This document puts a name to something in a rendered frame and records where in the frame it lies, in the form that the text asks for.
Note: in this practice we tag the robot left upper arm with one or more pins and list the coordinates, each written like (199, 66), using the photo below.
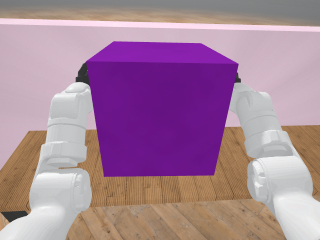
(57, 197)

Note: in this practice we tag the left robot forearm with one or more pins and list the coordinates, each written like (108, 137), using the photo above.
(66, 130)

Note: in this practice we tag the right robot forearm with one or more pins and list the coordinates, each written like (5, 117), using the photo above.
(263, 134)

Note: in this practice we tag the left robot hand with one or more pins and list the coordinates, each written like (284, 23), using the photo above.
(83, 76)

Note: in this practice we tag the table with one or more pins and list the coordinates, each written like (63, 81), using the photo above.
(229, 181)

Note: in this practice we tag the robot right upper arm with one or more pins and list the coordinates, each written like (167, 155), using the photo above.
(283, 184)

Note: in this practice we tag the right robot hand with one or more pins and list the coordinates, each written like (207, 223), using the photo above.
(237, 79)

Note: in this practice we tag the carton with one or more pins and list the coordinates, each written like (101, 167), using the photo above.
(160, 108)

